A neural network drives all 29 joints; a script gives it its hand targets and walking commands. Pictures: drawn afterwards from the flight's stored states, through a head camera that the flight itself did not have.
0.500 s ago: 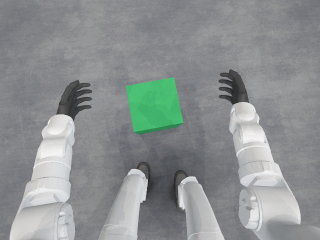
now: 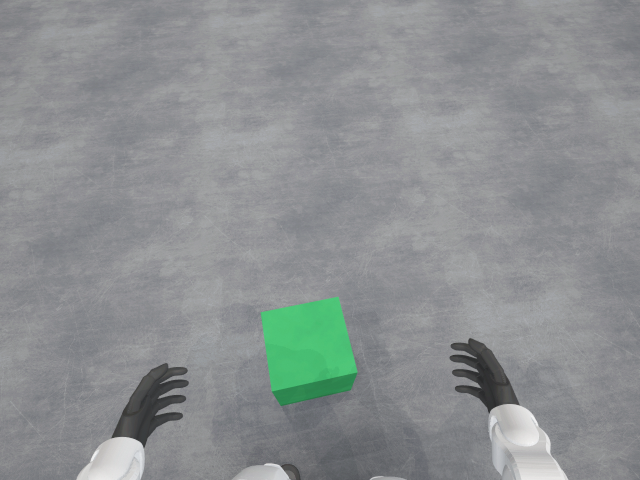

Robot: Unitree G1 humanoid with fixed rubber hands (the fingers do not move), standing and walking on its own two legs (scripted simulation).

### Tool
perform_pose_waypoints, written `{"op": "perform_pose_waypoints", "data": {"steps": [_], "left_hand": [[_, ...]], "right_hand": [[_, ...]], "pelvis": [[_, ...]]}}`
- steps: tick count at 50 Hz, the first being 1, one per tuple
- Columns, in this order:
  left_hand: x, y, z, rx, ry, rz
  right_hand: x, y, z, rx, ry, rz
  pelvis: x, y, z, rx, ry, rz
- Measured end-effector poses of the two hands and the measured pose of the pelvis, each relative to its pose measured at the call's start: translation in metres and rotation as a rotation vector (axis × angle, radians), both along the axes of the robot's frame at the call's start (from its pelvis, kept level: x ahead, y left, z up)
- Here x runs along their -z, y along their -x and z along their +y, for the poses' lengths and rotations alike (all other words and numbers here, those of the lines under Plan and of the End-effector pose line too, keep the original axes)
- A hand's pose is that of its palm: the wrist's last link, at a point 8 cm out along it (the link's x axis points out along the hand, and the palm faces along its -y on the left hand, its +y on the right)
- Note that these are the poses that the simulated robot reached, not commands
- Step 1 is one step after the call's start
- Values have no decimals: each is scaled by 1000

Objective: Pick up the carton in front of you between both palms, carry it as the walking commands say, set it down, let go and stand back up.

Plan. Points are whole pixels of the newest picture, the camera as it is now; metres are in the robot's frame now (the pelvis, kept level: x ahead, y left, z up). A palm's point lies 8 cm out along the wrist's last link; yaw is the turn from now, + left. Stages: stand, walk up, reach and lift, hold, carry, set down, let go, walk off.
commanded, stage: let go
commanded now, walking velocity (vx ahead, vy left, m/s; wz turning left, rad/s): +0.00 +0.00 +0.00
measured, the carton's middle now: (308, 353) +0.41 +0.05 -0.64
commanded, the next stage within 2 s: stand in 0.58 s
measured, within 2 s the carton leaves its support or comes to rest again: neither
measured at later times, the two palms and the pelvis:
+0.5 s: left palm (141, 439) +0.16 +0.22 -0.06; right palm (545, 457) +0.15 -0.25 -0.07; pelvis -0.01 -0.02 +0.00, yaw +0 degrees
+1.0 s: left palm (101, 463) +0.13 +0.28 -0.10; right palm out of the picture +0.12 -0.27 -0.08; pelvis +0.00 +0.01 +0.00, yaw +0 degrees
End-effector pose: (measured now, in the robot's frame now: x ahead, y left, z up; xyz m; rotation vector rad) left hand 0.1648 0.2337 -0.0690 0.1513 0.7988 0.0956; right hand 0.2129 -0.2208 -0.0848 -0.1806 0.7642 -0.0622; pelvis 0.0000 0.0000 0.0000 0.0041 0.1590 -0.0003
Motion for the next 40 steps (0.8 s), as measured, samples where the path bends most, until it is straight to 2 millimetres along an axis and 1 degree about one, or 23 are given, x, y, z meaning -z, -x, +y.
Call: {"op": "perform_pose_waypoints", "data": {"steps": [4,10,14,19,23,30,33,36,40], "left_hand": [[-5,8,-8,9,1,-2],[-7,6,-21,30,4,-9],[-8,3,-26,39,3,-9],[-8,5,-27,41,-2,1],[-9,7,-19,30,-47,26],[-8,10,-4,3,-73,32],[-2,11,10,-20,-82,8],[5,14,24,-39,-93,5],[13,20,34,-45,-101,30]], "right_hand": [[-11,23,-13,3,2,8],[-23,48,-30,14,6,23],[-26,57,-36,18,5,32],[-26,61,-36,18,-1,37],[-21,63,-36,34,11,29],[-17,64,-28,33,22,20],[-12,70,-38,46,81,50],[-13,77,-51,76,130,73],[-15,85,-61,103,170,97]], "pelvis": [[-4,-2,-8,-5,-6,-80],[-6,0,-18,-7,-12,-174],[-6,2,-22,-4,-12,-216],[-5,5,-23,0,-13,-247],[-3,7,-21,-7,-11,-252],[-1,8,-14,-10,-8,-248],[0,7,-11,-9,0,-224],[1,5,-8,-6,7,-210],[0,3,-4,-2,12,-201]]}}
